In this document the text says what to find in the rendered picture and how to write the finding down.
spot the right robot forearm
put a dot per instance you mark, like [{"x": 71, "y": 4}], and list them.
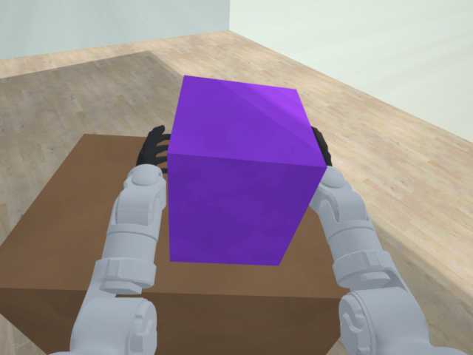
[{"x": 359, "y": 260}]

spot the robot left hand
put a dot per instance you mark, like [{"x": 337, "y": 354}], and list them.
[{"x": 149, "y": 151}]

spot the left robot forearm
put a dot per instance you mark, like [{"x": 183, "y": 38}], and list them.
[{"x": 127, "y": 263}]

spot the robot right hand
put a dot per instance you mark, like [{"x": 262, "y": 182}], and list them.
[{"x": 323, "y": 146}]

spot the pedestal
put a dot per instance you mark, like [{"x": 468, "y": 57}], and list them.
[{"x": 47, "y": 262}]

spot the right robot upper arm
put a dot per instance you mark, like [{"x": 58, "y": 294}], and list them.
[{"x": 385, "y": 321}]

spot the left robot upper arm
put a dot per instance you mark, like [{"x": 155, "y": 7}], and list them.
[{"x": 115, "y": 326}]

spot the carton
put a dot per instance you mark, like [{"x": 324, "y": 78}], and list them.
[{"x": 243, "y": 165}]

